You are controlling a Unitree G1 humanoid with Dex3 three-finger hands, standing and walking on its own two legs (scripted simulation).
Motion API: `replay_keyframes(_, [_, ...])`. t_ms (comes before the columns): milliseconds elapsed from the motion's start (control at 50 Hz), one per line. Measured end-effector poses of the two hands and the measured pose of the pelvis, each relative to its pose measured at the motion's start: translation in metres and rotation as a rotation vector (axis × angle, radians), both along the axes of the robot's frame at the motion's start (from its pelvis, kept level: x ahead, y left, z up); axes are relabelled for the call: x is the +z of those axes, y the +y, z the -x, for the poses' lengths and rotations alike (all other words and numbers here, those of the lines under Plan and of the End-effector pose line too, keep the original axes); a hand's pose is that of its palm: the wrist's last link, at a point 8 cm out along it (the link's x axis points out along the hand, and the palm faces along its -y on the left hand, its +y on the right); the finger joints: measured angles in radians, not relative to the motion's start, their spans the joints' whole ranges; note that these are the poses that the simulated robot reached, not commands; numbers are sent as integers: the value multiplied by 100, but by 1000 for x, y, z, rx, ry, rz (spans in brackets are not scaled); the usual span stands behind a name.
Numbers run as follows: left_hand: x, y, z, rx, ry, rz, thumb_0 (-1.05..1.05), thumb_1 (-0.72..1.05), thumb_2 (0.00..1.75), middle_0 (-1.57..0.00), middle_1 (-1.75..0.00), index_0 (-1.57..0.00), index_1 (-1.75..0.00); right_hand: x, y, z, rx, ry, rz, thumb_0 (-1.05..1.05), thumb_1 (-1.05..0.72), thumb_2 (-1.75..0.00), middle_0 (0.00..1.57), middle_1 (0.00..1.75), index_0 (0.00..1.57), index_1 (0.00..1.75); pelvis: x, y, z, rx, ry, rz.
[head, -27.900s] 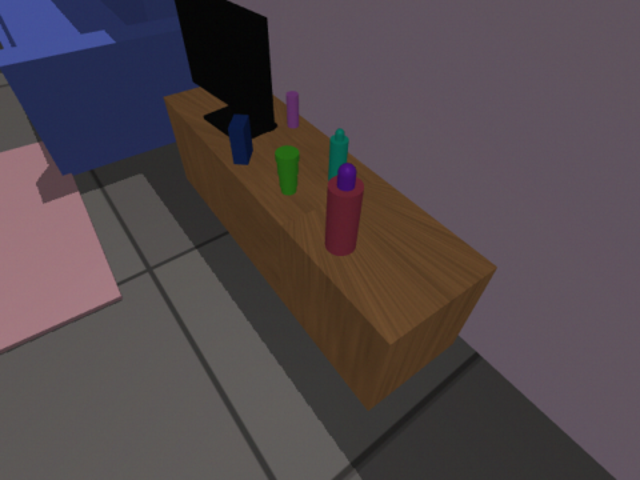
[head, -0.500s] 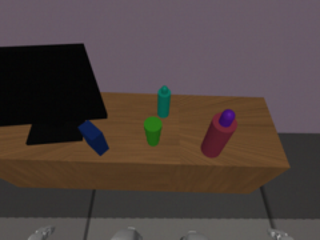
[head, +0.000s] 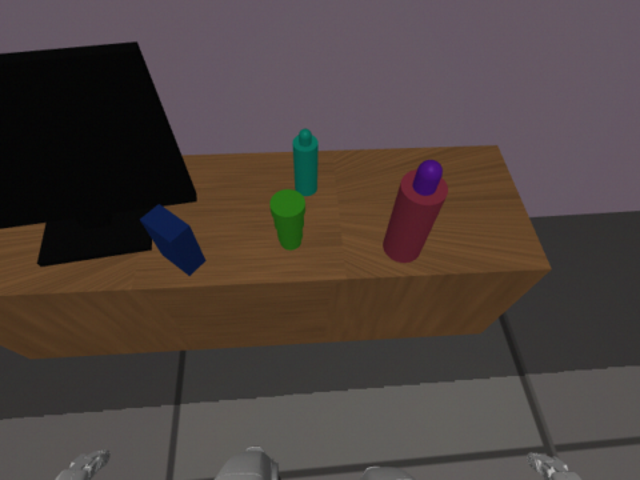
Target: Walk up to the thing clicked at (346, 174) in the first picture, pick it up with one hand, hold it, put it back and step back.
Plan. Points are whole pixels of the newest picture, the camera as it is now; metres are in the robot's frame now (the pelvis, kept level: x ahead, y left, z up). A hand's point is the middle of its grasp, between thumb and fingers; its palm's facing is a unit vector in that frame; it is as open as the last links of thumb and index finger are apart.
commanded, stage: step back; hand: right
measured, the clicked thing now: (415, 211) +0.60 -0.20 -0.17
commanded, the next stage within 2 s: none
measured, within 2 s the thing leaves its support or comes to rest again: neither
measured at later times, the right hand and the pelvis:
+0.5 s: hand out of the picture -0.01 -0.25 -0.12, palm faces -0.09 +0.90 -0.43, open 7.4 cm; pelvis -0.12 +0.01 +0.01, yaw +2 degrees
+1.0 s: hand out of the picture -0.18 -0.32 -0.15, palm faces -0.05 +0.93 -0.37, open 7.4 cm; pelvis -0.27 -0.05 +0.01, yaw +1 degrees
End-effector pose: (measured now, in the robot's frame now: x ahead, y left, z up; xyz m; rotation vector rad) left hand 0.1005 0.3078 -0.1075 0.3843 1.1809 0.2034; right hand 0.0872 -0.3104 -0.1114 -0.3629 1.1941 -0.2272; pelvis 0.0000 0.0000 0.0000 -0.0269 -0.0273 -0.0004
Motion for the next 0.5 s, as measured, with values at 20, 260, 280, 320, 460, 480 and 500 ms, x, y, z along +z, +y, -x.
replay_keyframes(20, [3, -4, 5, -1, -2, 2, 0, 91, 90, -21, -30, -20, -30, -1, -2, 1, -6, -4, -6, 1, -90, -89, 21, 30, 20, 30, 1, -2, 4, 5, -3, 1])
replay_keyframes(260, [23, -3, 46, 20, -128, -1, 0, 90, 90, -21, -30, -20, -30, 8, 4, 30, 76, -22, 7, 1, -91, -90, 20, 30, 20, 30, 8, 2, 56, 37, 8, -33])
replay_keyframes(280, [20, 0, 51, 21, -136, 2, 0, 90, 90, -21, -30, -20, -30, 9, 6, 34, 85, -24, 12, 1, -91, -90, 20, 30, 20, 30, 6, 4, 61, 44, 6, -30])
replay_keyframes(320, [12, 9, 61, 26, -145, 12, 0, 90, 90, -21, -30, -20, -30, 9, 11, 43, 100, -32, 25, 1, -91, -90, 20, 30, 20, 30, 0, 9, 73, 60, 1, -24])
replay_keyframes(460, [2, 19, 113, 69, -78, 34, 0, 90, 90, -21, -30, -20, -30, 31, 24, 90, 103, -31, 33, 1, -90, -89, 20, 30, 20, 30, 10, 12, 110, 40, -12, -9])
replay_keyframes(480, [2, 19, 122, 71, -68, 37, 0, 91, 90, -21, -30, -20, -30, 34, 23, 96, 99, -33, 36, 1, -90, -89, 21, 30, 20, 30, 12, 11, 115, 34, -9, -5])
replay_keyframes(500, [2, 19, 132, 72, -56, 38, 0, 91, 90, -21, -30, -20, -30, 37, 22, 100, 94, -38, 39, 1, -90, -89, 21, 30, 20, 30, 14, 10, 120, 28, -7, -3])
